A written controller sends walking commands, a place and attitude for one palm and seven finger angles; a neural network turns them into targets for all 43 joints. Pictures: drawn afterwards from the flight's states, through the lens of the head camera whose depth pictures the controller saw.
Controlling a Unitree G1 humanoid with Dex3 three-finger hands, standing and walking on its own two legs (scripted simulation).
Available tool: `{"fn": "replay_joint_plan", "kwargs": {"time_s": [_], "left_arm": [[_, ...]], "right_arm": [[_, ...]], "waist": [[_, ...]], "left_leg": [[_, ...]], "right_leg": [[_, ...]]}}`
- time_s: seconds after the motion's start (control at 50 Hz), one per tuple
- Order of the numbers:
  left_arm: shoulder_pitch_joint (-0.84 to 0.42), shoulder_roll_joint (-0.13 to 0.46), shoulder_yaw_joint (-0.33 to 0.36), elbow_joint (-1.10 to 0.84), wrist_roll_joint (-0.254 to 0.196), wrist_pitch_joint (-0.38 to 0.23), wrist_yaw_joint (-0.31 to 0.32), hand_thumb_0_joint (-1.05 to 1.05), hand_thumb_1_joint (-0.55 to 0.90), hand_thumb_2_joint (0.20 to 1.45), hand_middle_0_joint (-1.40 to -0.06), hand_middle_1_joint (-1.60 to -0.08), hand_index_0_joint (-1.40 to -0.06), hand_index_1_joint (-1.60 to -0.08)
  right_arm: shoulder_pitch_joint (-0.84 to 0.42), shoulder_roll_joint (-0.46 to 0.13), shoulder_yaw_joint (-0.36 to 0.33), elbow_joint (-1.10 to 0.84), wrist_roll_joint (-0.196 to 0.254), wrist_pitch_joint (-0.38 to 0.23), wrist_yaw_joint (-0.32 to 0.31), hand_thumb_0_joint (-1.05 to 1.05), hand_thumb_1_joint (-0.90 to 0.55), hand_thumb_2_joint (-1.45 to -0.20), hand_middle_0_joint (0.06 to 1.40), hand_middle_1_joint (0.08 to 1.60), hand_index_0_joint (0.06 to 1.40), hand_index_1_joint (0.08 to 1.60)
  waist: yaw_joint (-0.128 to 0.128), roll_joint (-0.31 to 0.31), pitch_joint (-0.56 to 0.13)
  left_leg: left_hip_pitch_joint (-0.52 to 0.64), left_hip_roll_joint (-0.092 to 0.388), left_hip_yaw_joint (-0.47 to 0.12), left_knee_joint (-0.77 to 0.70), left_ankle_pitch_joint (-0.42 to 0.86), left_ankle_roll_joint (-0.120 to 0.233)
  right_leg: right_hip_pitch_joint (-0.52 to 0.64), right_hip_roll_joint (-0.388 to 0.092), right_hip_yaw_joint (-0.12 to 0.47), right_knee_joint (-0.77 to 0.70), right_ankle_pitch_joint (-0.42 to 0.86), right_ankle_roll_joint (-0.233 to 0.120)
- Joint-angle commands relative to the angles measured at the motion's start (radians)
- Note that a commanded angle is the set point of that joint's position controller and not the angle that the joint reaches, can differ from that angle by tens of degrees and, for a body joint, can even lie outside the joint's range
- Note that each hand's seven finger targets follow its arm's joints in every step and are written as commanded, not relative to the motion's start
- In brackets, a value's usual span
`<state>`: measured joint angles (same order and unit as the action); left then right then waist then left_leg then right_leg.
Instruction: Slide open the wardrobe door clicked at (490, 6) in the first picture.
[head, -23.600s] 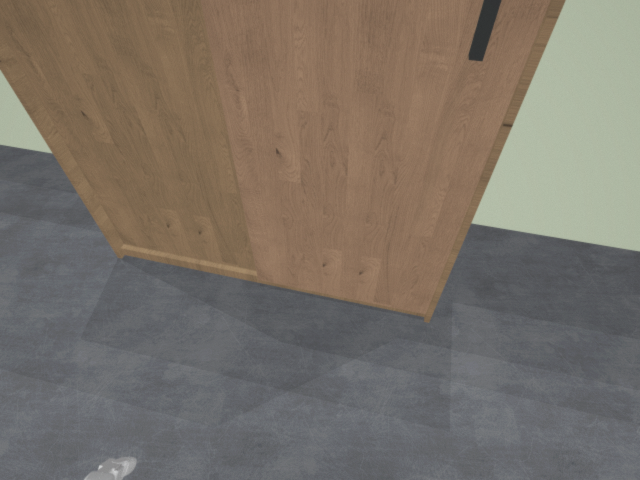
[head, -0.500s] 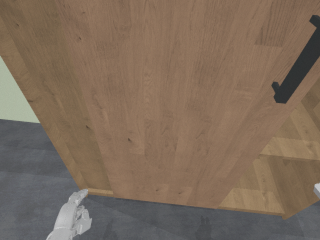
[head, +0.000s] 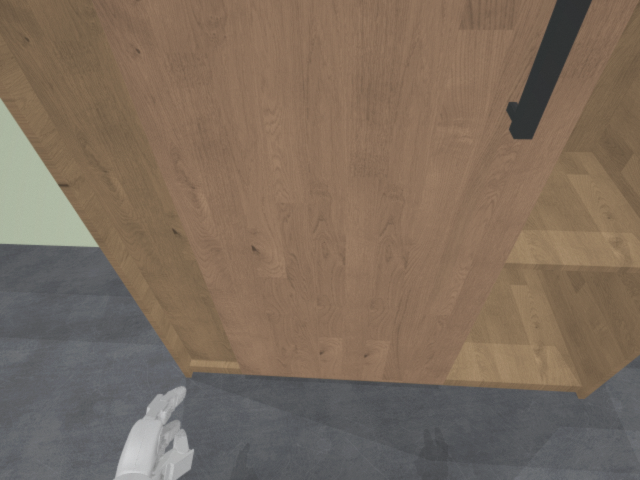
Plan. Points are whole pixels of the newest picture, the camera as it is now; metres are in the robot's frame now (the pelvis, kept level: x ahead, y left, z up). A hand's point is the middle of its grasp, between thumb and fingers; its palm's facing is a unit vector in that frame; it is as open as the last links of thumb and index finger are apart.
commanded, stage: step back with the hand held close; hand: right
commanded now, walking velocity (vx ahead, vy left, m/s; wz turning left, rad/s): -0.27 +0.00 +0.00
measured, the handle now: (542, 54) +0.51 -0.23 +0.29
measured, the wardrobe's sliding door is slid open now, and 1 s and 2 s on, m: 0.42 0.42 0.42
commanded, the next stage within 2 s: stop stepping back and stand still in 0.56 s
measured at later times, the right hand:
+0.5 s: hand out of the picture +0.14 -0.28 +0.19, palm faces +0.51 +0.76 -0.40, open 7.4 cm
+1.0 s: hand out of the picture +0.11 -0.30 +0.19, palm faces +0.41 +0.87 -0.27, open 7.4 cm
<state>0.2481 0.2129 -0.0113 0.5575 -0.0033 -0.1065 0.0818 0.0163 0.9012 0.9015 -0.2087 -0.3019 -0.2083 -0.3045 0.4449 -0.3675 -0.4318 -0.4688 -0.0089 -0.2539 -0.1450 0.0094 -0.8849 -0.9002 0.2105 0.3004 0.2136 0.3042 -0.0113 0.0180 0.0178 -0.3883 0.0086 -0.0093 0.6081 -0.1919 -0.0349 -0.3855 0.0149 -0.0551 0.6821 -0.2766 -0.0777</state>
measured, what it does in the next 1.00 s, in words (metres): walks backwards: left foot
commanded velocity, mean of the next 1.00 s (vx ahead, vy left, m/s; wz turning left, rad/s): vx -0.21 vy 0.04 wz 0.02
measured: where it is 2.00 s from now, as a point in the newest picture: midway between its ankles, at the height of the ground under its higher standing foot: outside the picture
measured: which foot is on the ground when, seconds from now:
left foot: down 0.00-0.28, up 0.30-0.50, down 0.52-0.88, up 0.90-1.00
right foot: down 0.00-1.00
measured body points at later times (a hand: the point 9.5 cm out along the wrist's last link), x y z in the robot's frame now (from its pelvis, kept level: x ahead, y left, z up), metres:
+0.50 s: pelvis -0.05 +0.00 +0.01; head -0.03 -0.03 +0.46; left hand +0.13 +0.23 -0.06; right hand +0.11 -0.31 +0.21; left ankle -0.18 +0.13 -0.70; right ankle +0.06 -0.08 -0.72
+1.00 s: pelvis -0.13 -0.04 +0.02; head -0.13 -0.09 +0.47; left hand -0.01 +0.22 -0.04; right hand +0.09 -0.35 +0.20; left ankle -0.20 +0.08 -0.68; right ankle +0.05 -0.08 -0.71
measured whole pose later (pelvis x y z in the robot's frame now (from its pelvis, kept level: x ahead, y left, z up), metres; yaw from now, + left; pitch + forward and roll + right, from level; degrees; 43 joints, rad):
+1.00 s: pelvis -0.13 -0.04 +0.02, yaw +4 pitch -2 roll +5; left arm 0.27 0.19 0.02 0.66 0.01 -0.15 0.07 0.02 0.91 0.90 -0.20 -0.30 -0.20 -0.30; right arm 0.38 -0.39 -0.43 -0.45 0.05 -0.19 -0.15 0.01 -0.89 -0.90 0.21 0.30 0.21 0.30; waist 0.02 0.02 0.01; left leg -0.18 -0.12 -0.01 0.72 -0.55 0.03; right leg -0.41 0.01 0.01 0.37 -0.08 0.00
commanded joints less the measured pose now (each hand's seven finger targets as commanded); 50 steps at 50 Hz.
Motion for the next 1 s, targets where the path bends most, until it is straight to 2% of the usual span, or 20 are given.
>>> {"fn": "replay_joint_plan", "kwargs": {"time_s": [0.0, 0.06, 0.12, 0.16, 0.22, 0.28, 0.3, 0.34, 0.42, 0.48, 0.52, 0.56, 0.58, 0.64, 0.74, 0.8, 0.84, 0.88, 0.92, 0.98], "left_arm": [[-0.109, 0.148, 0.067, -0.154, 0.005, -0.076, 0.007, 0.0, 0.9, 0.9, -0.2, -0.3, -0.2, -0.3], [-0.097, 0.151, 0.073, -0.145, 0.008, -0.081, -0.003, 0.0, 0.9, 0.9, -0.2, -0.3, -0.2, -0.3], [-0.09, 0.137, 0.075, -0.124, 0.011, -0.084, -0.015, 0.0, 0.9, 0.9, -0.2, -0.3, -0.2, -0.3], [-0.098, 0.123, 0.07, -0.106, 0.014, -0.075, -0.023, 0.0, 0.9, 0.9, -0.2, -0.3, -0.2, -0.3], [-0.107, 0.133, 0.074, -0.116, 0.004, -0.067, -0.018, 0.0, 0.9, 0.9, -0.2, -0.3, -0.2, -0.3], [-0.139, 0.154, 0.085, -0.139, 0.005, -0.087, -0.002, 0.0, 0.9, 0.9, -0.2, -0.3, -0.2, -0.3], [-0.122, 0.142, 0.097, -0.127, 0.013, -0.097, -0.002, 0.0, 0.9, 0.9, -0.2, -0.3, -0.2, -0.3], [-0.113, 0.141, 0.105, -0.103, 0.021, -0.108, -0.016, 0.0, 0.9, 0.9, -0.2, -0.3, -0.2, -0.3], [-0.087, 0.113, 0.087, -0.03, 0.029, -0.14, -0.028, 0.0, 0.9, 0.9, -0.2, -0.3, -0.2, -0.3], [-0.084, 0.117, 0.081, 0.01, 0.039, -0.126, -0.023, 0.0, 0.9, 0.9, -0.2, -0.3, -0.2, -0.3], [-0.133, 0.107, 0.077, -0.026, 0.023, -0.108, -0.015, 0.0, 0.9, 0.9, -0.2, -0.3, -0.2, -0.3], [-0.146, 0.1, 0.086, -0.072, 0.001, -0.079, -0.014, 0.0, 0.9, 0.9, -0.2, -0.3, -0.2, -0.3], [-0.16, 0.096, 0.082, -0.097, -0.006, -0.065, -0.012, 0.0, 0.9, 0.9, -0.2, -0.3, -0.2, -0.3], [-0.184, 0.087, 0.055, -0.136, -0.005, -0.03, -0.011, 0.0, 0.9, 0.9, -0.2, -0.3, -0.2, -0.3], [-0.127, 0.114, 0.056, -0.104, 0.013, -0.026, 0.015, 0.0, 0.9, 0.9, -0.2, -0.3, -0.2, -0.3], [-0.105, 0.13, 0.056, -0.074, 0.01, -0.042, 0.03, 0.0, 0.9, 0.9, -0.2, -0.3, -0.2, -0.3], [-0.108, 0.151, 0.059, -0.067, 0.006, -0.071, 0.033, 0.0, 0.9, 0.9, -0.2, -0.3, -0.2, -0.3], [-0.134, 0.163, 0.062, -0.083, 0.007, -0.105, 0.029, 0.0, 0.9, 0.9, -0.2, -0.3, -0.2, -0.3], [-0.095, 0.137, 0.08, -0.082, 0.015, -0.122, -0.003, 0.0, 0.9, 0.9, -0.2, -0.3, -0.2, -0.3], [-0.075, 0.102, 0.089, -0.111, 0.018, -0.119, -0.04, 0.0, 0.9, 0.9, -0.2, -0.3, -0.2, -0.3]], "right_arm": [[-0.05, -0.208, -0.151, -0.204, -0.002, -0.093, -0.014, 0.0, -0.9, -0.9, 0.2, 0.3, 0.2, 0.3], [-0.049, -0.201, -0.15, -0.202, 0.003, -0.106, 0.0, 0.0, -0.9, -0.9, 0.2, 0.3, 0.2, 0.3], [-0.077, -0.208, -0.127, -0.222, 0.018, -0.111, 0.001, 0.0, -0.9, -0.9, 0.2, 0.3, 0.2, 0.3], [-0.067, -0.217, -0.119, -0.219, 0.027, -0.109, -0.009, 0.0, -0.9, -0.9, 0.2, 0.3, 0.2, 0.3], [-0.017, -0.235, -0.148, -0.244, 0.03, -0.118, -0.019, 0.0, -0.9, -0.9, 0.2, 0.3, 0.2, 0.3], [-0.016, -0.243, -0.2, -0.272, 0.013, -0.132, -0.013, 0.0, -0.9, -0.9, 0.2, 0.3, 0.2, 0.3], [-0.018, -0.25, -0.213, -0.281, 0.009, -0.134, -0.01, 0.0, -0.9, -0.9, 0.2, 0.3, 0.2, 0.3], [-0.001, -0.21, -0.184, -0.235, 0.015, -0.132, -0.003, 0.0, -0.9, -0.9, 0.2, 0.3, 0.2, 0.3], [-0.023, -0.163, -0.085, -0.226, 0.049, -0.14, 0.0, 0.0, -0.9, -0.9, 0.2, 0.3, 0.2, 0.3], [-0.101, -0.21, -0.083, -0.232, 0.037, -0.152, 0.005, 0.0, -0.9, -0.9, 0.2, 0.3, 0.2, 0.3], [-0.15, -0.248, -0.099, -0.241, 0.039, -0.148, 0.008, 0.0, -0.9, -0.9, 0.2, 0.3, 0.2, 0.3], [-0.104, -0.253, -0.105, -0.248, 0.055, -0.121, 0.014, 0.0, -0.9, -0.9, 0.2, 0.3, 0.2, 0.3], [-0.026, -0.298, -0.157, -0.249, 0.062, -0.109, 0.012, 0.0, -0.9, -0.9, 0.2, 0.3, 0.2, 0.3], [0.112, -0.322, -0.197, -0.253, 0.082, -0.101, 0.019, 0.0, -0.9, -0.9, 0.2, 0.3, 0.2, 0.3], [0.073, -0.287, -0.156, -0.178, 0.083, -0.062, -0.003, 0.0, -0.9, -0.9, 0.2, 0.3, 0.2, 0.3], [-0.071, -0.253, -0.093, -0.137, 0.064, -0.045, -0.013, 0.0, -0.9, -0.9, 0.2, 0.3, 0.2, 0.3], [-0.147, -0.223, -0.059, -0.162, 0.06, -0.043, -0.014, 0.0, -0.9, -0.9, 0.2, 0.3, 0.2, 0.3], [-0.203, -0.244, -0.068, -0.252, 0.055, -0.053, -0.017, 0.0, -0.9, -0.9, 0.2, 0.3, 0.2, 0.3], [-0.127, -0.245, -0.082, -0.313, 0.056, -0.049, -0.003, 0.0, -0.9, -0.9, 0.2, 0.3, 0.2, 0.3], [0.116, -0.249, -0.112, -0.354, 0.07, -0.015, 0.008, 0.0, -0.9, -0.9, 0.2, 0.3, 0.2, 0.3]], "waist": [[-0.007, -0.178, -0.066], [0.002, -0.064, -0.049], [0.012, 0.046, -0.053], [0.014, 0.071, -0.07], [0.012, -0.02, -0.127], [-0.009, -0.307, -0.148], [-0.005, -0.265, -0.163], [-0.004, -0.2, -0.103], [0.001, -0.217, -0.154], [-0.007, -0.169, -0.235], [-0.009, -0.08, -0.311], [0.003, 0.095, -0.33], [-0.008, 0.111, -0.333], [-0.002, 0.007, -0.216], [0.028, -0.036, -0.016], [0.046, -0.009, 0.073], [0.044, -0.168, 0.058], [0.007, -0.417, -0.018], [-0.02, -0.366, -0.145], [-0.039, -0.311, -0.251]], "left_leg": [[0.436, -0.045, -0.051, 0.155, 0.101, 0.011], [0.369, -0.009, -0.168, 0.058, 0.096, 0.037], [0.127, 0.101, -0.307, -0.151, -0.037, 0.092], [0.015, 0.139, -0.311, -0.228, -0.13, 0.109], [0.093, 0.046, -0.177, -0.123, -0.089, 0.06], [0.409, -0.113, -0.034, 0.325, -0.014, -0.004], [0.386, -0.117, -0.044, 0.416, -0.086, -0.002], [0.293, -0.116, -0.046, 0.383, -0.211, 0.008], [0.082, -0.074, -0.005, -0.076, -0.278, 0.038], [0.079, -0.008, -0.066, -0.334, 0.089, 0.037], [0.083, 0.033, -0.074, -0.277, 0.407, 0.014], [0.077, 0.054, -0.059, -0.243, 0.635, -0.053], [0.077, 0.077, -0.064, -0.238, 0.626, -0.056], [-0.033, 0.1, -0.091, -0.277, 0.346, -0.015], [-0.263, 0.07, -0.133, -0.412, -0.48, 0.119], [-0.304, 0.044, -0.073, -0.38, -0.509, 0.113], [-0.146, -0.067, 0.011, -0.216, -0.457, 0.071], [0.147, -0.184, 0.038, 0.097, -0.394, 0.061], [0.25, -0.206, 0.064, 0.209, -0.376, 0.068], [0.397, -0.189, 0.119, 0.034, -0.347, 0.084]], "right_leg": [[-0.458, -0.21, 0.271, -0.409, -0.464, -0.071], [-0.446, -0.134, 0.195, -0.285, -0.446, -0.046], [-0.233, -0.048, 0.129, -0.117, -0.324, 0.013], [-0.105, -0.034, 0.122, -0.078, -0.239, 0.031], [-0.118, -0.08, 0.17, -0.229, -0.228, 0.011], [-0.464, -0.317, 0.405, -0.538, -0.517, -0.099], [-0.434, -0.36, 0.412, -0.531, -0.45, -0.121], [-0.365, -0.349, 0.357, -0.475, -0.368, -0.121], [0.128, -0.296, 0.316, -0.398, 0.018, -0.039], [0.351, -0.247, 0.196, -0.193, 0.553, 0.014], [0.428, -0.185, 0.055, -0.118, 0.64, 0.056], [0.422, -0.103, -0.024, -0.093, 0.548, 0.065], [0.393, -0.088, -0.02, -0.091, 0.439, 0.063], [0.314, -0.06, -0.011, -0.103, 0.218, 0.069], [0.295, -0.04, 0.085, -0.059, -0.049, 0.098], [0.284, -0.052, 0.147, -0.092, -0.097, 0.094], [0.188, -0.126, 0.309, -0.396, -0.348, 0.098], [0.001, -0.222, 0.499, -0.748, -0.67, 0.167], [0.042, -0.213, 0.386, -0.727, -0.545, 0.211], [0.042, -0.142, 0.17, -0.604, -0.292, 0.177]]}}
